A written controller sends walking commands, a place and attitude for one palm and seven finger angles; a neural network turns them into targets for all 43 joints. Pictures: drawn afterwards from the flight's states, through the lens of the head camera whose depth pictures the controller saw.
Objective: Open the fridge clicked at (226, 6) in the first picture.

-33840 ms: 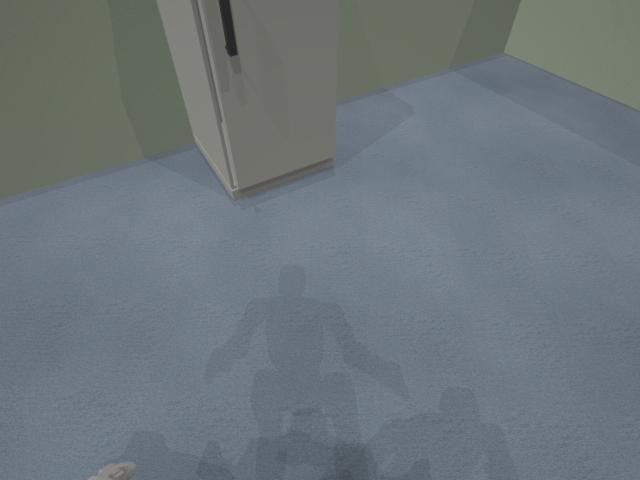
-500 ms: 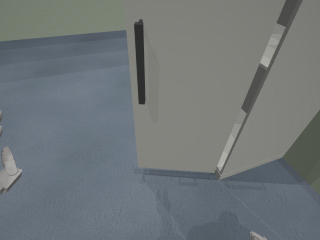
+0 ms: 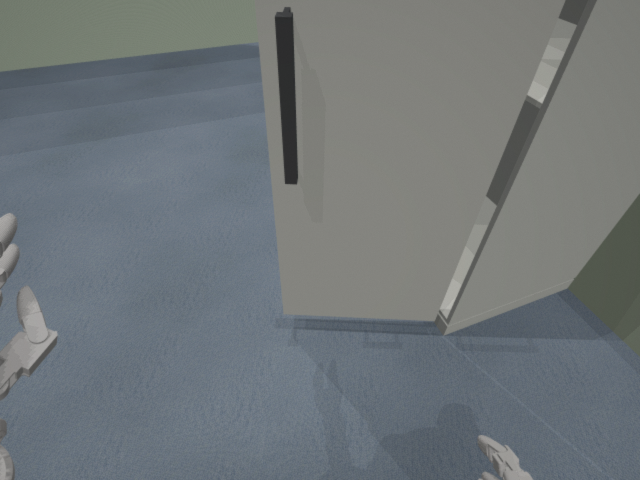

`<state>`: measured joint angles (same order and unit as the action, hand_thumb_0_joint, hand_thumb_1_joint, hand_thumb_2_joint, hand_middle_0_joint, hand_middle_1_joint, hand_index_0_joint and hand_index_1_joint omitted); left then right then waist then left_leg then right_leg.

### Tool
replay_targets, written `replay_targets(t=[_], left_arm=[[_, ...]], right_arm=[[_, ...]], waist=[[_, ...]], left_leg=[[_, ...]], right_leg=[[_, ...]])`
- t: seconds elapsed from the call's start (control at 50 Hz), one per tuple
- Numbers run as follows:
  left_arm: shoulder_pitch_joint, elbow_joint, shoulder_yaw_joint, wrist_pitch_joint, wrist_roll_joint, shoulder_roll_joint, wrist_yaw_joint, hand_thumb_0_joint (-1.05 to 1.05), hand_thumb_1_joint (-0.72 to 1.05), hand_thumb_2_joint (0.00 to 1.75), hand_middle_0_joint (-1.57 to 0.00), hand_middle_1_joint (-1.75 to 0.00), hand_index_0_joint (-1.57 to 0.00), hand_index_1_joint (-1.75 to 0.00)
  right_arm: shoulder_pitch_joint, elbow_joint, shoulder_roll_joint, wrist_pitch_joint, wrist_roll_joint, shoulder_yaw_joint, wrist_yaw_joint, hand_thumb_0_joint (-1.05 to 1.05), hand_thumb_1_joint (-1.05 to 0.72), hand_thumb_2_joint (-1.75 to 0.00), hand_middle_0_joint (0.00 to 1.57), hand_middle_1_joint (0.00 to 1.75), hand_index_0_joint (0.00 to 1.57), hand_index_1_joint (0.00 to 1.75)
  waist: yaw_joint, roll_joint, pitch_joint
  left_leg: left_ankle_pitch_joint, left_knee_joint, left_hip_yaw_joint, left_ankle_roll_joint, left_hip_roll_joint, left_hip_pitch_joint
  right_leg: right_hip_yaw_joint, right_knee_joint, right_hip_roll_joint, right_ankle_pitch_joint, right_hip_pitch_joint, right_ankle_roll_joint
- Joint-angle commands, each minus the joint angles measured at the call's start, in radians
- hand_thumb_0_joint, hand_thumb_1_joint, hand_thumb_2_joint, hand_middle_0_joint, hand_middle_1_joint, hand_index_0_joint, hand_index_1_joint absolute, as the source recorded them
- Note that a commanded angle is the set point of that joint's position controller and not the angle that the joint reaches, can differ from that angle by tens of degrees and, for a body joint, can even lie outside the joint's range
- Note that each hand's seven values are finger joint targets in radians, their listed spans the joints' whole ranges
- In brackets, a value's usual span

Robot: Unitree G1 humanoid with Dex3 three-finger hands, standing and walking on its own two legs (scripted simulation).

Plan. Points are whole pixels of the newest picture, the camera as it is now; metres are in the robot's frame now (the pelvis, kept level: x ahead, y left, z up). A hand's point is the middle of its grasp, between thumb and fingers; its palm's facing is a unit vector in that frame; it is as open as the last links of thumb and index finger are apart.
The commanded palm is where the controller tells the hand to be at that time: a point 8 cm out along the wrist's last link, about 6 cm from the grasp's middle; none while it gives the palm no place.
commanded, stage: stop stepping back and stand still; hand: left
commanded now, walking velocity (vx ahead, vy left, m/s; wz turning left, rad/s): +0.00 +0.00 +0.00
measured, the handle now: (289, 105) +0.76 +0.12 +0.12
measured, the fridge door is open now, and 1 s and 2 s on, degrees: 66 66 66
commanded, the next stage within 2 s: let the arm hang, fingers relaxed in 0.02 s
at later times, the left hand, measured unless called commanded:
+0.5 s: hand out of the picture +0.04 +0.19 -0.17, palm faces +0.01 -0.99 -0.16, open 7.2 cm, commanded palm none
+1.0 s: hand out of the picture +0.06 +0.30 -0.12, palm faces +0.02 -0.92 -0.39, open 7.3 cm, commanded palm none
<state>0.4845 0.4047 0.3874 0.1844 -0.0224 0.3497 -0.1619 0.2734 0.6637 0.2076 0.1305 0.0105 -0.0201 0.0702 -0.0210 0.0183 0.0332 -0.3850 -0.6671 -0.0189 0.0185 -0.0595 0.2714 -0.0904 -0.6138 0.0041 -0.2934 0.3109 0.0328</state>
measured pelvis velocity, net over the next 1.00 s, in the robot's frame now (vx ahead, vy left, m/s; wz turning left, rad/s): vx -0.01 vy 0.03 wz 0.03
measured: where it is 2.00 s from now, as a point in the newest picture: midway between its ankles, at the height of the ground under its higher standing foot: outside the picture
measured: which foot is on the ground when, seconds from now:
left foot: down 0.00-1.00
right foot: down 0.00-1.00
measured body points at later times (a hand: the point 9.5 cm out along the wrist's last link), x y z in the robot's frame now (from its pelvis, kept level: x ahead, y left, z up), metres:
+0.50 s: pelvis -0.02 +0.01 +0.00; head +0.01 +0.04 +0.45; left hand +0.04 +0.24 -0.16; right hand +0.05 -0.27 -0.12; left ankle -0.01 +0.13 -0.73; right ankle +0.02 -0.11 -0.72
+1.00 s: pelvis -0.01 +0.03 +0.02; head -0.01 +0.01 +0.47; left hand +0.06 +0.34 -0.10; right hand +0.08 -0.26 -0.12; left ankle -0.01 +0.13 -0.73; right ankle +0.02 -0.11 -0.72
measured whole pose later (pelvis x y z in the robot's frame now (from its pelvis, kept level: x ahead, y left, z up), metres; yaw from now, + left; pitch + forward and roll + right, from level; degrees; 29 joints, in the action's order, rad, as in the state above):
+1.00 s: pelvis -0.01 +0.03 +0.02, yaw +2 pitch -1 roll +0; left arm 0.11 -1.11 0.01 0.01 0.02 0.37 0.00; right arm 0.14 1.09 0.32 0.00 0.02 0.01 0.00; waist -0.01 0.03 -0.02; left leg -0.21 -0.38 -0.03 0.02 0.01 0.15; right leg -0.07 -0.38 0.06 -0.16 0.19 -0.02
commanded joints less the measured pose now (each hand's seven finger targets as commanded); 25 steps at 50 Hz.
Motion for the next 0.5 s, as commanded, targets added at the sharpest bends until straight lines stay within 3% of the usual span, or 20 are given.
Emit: replay_targets(t=[0.0,0.04,0.06,0.08,0.1,0.12,0.14,0.16,0.18,0.2,0.24,0.28,0.3,0.34,0.36,0.38,0.4,0.42,0.44,0.48], left_arm=[[-0.164,0.287,0.126,0.077,-0.003,0.250,-0.020,0.00,0.90,0.90,-0.20,-0.30,-0.20,-0.30],[-0.105,0.350,0.161,0.092,-0.006,0.270,-0.019,0.00,0.90,0.90,-0.20,-0.30,-0.20,-0.30],[-0.087,0.376,0.156,0.101,0.004,0.260,-0.020,0.00,0.90,0.90,-0.20,-0.30,-0.20,-0.30],[-0.072,0.374,0.157,0.108,0.010,0.257,-0.019,0.00,0.90,0.90,-0.20,-0.30,-0.20,-0.30],[-0.102,-0.497,-0.272,-0.079,0.070,0.036,0.122,0.00,0.90,0.90,-0.20,-0.30,-0.20,-0.30],[-0.089,-0.526,-0.249,-0.169,0.059,0.024,0.147,0.00,0.90,0.90,-0.20,-0.30,-0.20,-0.30],[-0.067,-0.516,-0.261,-0.190,0.054,-0.010,0.154,0.00,0.90,0.90,-0.20,-0.30,-0.20,-0.30],[-0.092,-0.550,-0.272,-0.186,0.050,-0.012,0.156,0.00,0.90,0.90,-0.20,-0.30,-0.20,-0.30],[-0.121,-0.600,-0.277,-0.180,0.049,0.009,0.160,0.00,0.90,0.90,-0.20,-0.30,-0.20,-0.30],[-0.138,-0.656,-0.279,-0.172,0.053,0.037,0.161,0.00,0.90,0.90,-0.20,-0.30,-0.20,-0.30],[-0.194,-0.772,-0.284,-0.162,0.063,0.115,0.159,0.00,0.90,0.90,-0.20,-0.30,-0.20,-0.30],[-0.225,-0.889,-0.286,-0.158,0.062,0.146,0.153,0.00,0.90,0.90,-0.20,-0.30,-0.20,-0.30],[-0.242,-0.940,-0.292,-0.161,0.062,0.150,0.151,0.00,0.90,0.90,-0.20,-0.30,-0.20,-0.30],[-0.292,-1.012,-0.304,-0.170,0.061,0.157,0.144,0.00,0.90,0.90,-0.20,-0.30,-0.20,-0.30],[-0.319,-1.043,-0.308,-0.173,0.057,0.144,0.144,0.00,0.90,0.90,-0.20,-0.30,-0.20,-0.30],[-0.337,-1.076,-0.316,-0.175,0.051,0.135,0.145,0.00,0.90,0.90,-0.20,-0.30,-0.20,-0.30],[-0.338,-1.107,-0.325,-0.179,0.044,0.111,0.147,0.00,0.90,0.90,-0.20,-0.30,-0.20,-0.30],[-0.323,-1.134,-0.334,-0.185,0.040,0.083,0.150,0.00,0.90,0.90,-0.20,-0.30,-0.20,-0.30],[-0.316,-1.170,-0.335,-0.190,0.044,0.091,0.150,0.00,0.90,0.90,-0.20,-0.30,-0.20,-0.30],[-0.301,-1.239,-0.323,-0.191,0.045,0.089,0.155,0.00,0.90,0.90,-0.20,-0.30,-0.20,-0.30]], right_arm=[[-0.116,-0.154,0.113,0.067,0.003,0.052,0.011,0.00,-0.90,-0.90,0.20,0.30,0.20,0.30],[-0.144,-0.176,0.136,0.074,0.003,0.059,0.017,0.00,-0.90,-0.90,0.20,0.30,0.20,0.30],[-0.137,-0.177,0.114,0.075,0.003,0.049,0.014,0.00,-0.90,-0.90,0.20,0.30,0.20,0.30],[-0.132,-0.175,0.107,0.078,0.006,0.047,0.009,0.00,-0.90,-0.90,0.20,0.30,0.20,0.30],[-0.158,0.062,0.343,0.071,0.002,0.133,-0.075,0.00,-0.90,-0.90,0.20,0.30,0.20,0.30],[-0.092,0.032,0.292,-0.013,-0.001,0.132,-0.073,0.00,-0.90,-0.90,0.20,0.30,0.20,0.30],[-0.084,0.008,0.266,-0.033,-0.001,0.122,-0.067,0.00,-0.90,-0.90,0.20,0.30,0.20,0.30],[-0.084,0.009,0.262,-0.044,0.003,0.112,-0.065,0.00,-0.90,-0.90,0.20,0.30,0.20,0.30],[-0.094,0.006,0.263,-0.052,0.005,0.104,-0.065,0.00,-0.90,-0.90,0.20,0.30,0.20,0.30],[-0.101,0.008,0.259,-0.060,0.007,0.099,-0.067,0.00,-0.90,-0.90,0.20,0.30,0.20,0.30],[-0.077,0.016,0.226,-0.076,0.005,0.093,-0.070,0.00,-0.90,-0.90,0.20,0.30,0.20,0.30],[-0.081,0.035,0.222,-0.102,0.014,0.090,-0.062,0.00,-0.90,-0.90,0.20,0.30,0.20,0.30],[-0.091,0.049,0.222,-0.112,0.015,0.091,-0.057,0.00,-0.90,-0.90,0.20,0.30,0.20,0.30],[-0.086,0.079,0.222,-0.124,0.013,0.086,-0.055,0.00,-0.90,-0.90,0.20,0.30,0.20,0.30],[-0.063,0.106,0.205,-0.128,0.012,0.081,-0.056,0.00,-0.90,-0.90,0.20,0.30,0.20,0.30],[-0.042,0.134,0.205,-0.127,0.013,0.076,-0.057,0.00,-0.90,-0.90,0.20,0.30,0.20,0.30],[-0.052,0.153,0.221,-0.125,0.017,0.071,-0.058,0.00,-0.90,-0.90,0.20,0.30,0.20,0.30],[-0.091,0.161,0.243,-0.123,0.022,0.069,-0.056,0.00,-0.90,-0.90,0.20,0.30,0.20,0.30],[-0.128,0.169,0.258,-0.126,0.020,0.069,-0.060,0.00,-0.90,-0.90,0.20,0.30,0.20,0.30],[-0.143,0.195,0.248,-0.129,0.019,0.073,-0.058,0.00,-0.90,-0.90,0.20,0.30,0.20,0.30]], waist=[[0.036,-0.053,0.041],[0.020,0.206,0.036],[0.017,0.272,0.013],[0.012,0.263,0.002],[0.074,0.184,-0.071],[0.041,0.145,-0.015],[0.027,0.103,-0.015],[0.023,0.062,0.029],[0.015,0.019,0.035],[0.007,-0.070,0.054],[0.028,-0.285,0.093],[0.019,-0.351,0.098],[0.016,-0.327,0.088],[0.028,-0.229,0.077],[0.045,-0.163,0.067],[0.059,-0.066,0.066],[0.055,0.051,0.056],[0.029,0.162,0.035],[0.012,0.196,0.013],[0.004,0.231,-0.035]], left_leg=[[0.109,0.145,-0.003,0.010,0.027,-0.014],[0.260,0.296,0.161,0.040,-0.088,-0.053],[0.340,0.318,0.209,0.060,-0.128,-0.029],[0.441,0.300,0.191,0.059,-0.131,-0.022],[0.725,0.150,0.130,0.062,-0.107,0.032],[0.816,0.165,0.106,0.053,-0.113,0.030],[0.885,0.149,0.091,0.044,-0.116,-0.004],[0.852,0.138,0.118,0.057,-0.135,0.004],[0.764,0.135,0.129,0.061,-0.131,0.030],[0.640,0.106,0.118,0.049,-0.104,0.055],[0.306,0.004,0.030,-0.002,0.015,0.113],[0.003,-0.072,0.022,-0.004,0.051,0.136],[-0.075,-0.101,0.023,-0.003,0.058,0.136],[-0.056,-0.065,0.026,-0.004,0.047,0.090],[0.021,0.026,0.025,-0.004,0.037,0.046],[0.211,0.119,0.044,0.000,0.015,-0.049],[0.318,0.180,0.108,0.012,-0.033,-0.087],[0.301,0.239,0.156,0.034,-0.086,-0.022],[0.189,0.282,0.171,0.041,-0.093,0.052],[0.018,0.336,0.151,0.030,-0.070,0.122]], right_leg=[[0.224,0.161,0.176,-0.003,-0.060,0.058],[0.076,-0.020,0.032,0.066,-0.017,-0.024],[0.036,-0.056,0.007,0.098,-0.021,-0.042],[0.032,-0.019,0.011,0.083,-0.044,-0.041],[0.013,-0.136,0.064,0.239,0.050,-0.032],[0.048,-0.123,0.048,0.096,0.020,-0.021],[0.036,-0.098,0.029,0.075,0.021,-0.022],[0.033,-0.076,0.028,0.062,0.002,-0.017],[0.045,-0.059,0.037,0.097,-0.029,-0.010],[0.067,-0.002,0.066,0.241,-0.096,-0.001],[0.215,0.081,0.227,0.495,-0.179,0.074],[0.253,0.113,0.279,0.673,-0.229,0.136],[0.254,0.132,0.286,0.663,-0.226,0.145],[0.232,0.151,0.267,0.545,-0.191,0.140],[0.210,0.143,0.250,0.476,-0.163,0.120],[0.186,0.131,0.220,0.353,-0.091,0.076],[0.141,0.109,0.150,0.213,-0.039,0.028],[0.106,0.118,0.096,0.102,-0.067,-0.008],[0.094,0.144,0.075,0.007,-0.119,-0.016],[0.095,0.175,0.076,-0.003,-0.163,-0.005]])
